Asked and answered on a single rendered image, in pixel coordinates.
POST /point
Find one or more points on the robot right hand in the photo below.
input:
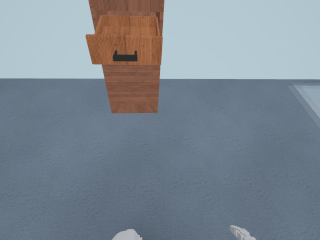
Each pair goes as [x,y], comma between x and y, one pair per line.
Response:
[241,234]

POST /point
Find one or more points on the cabinet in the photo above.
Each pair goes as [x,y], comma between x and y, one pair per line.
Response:
[130,88]

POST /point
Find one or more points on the left robot thigh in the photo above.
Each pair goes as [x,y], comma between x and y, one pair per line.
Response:
[127,235]

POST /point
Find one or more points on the handle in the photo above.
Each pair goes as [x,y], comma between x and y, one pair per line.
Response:
[125,57]

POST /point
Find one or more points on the drawer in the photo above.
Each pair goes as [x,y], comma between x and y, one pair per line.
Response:
[126,34]

